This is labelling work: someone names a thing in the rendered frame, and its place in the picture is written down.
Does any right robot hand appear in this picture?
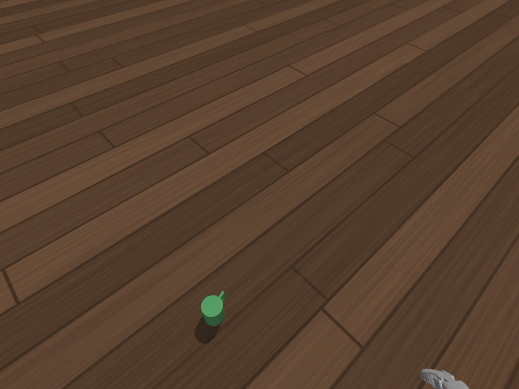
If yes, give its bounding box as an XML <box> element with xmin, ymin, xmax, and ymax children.
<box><xmin>420</xmin><ymin>369</ymin><xmax>469</xmax><ymax>389</ymax></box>

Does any mug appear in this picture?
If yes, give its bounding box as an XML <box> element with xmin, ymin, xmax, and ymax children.
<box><xmin>201</xmin><ymin>291</ymin><xmax>225</xmax><ymax>326</ymax></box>

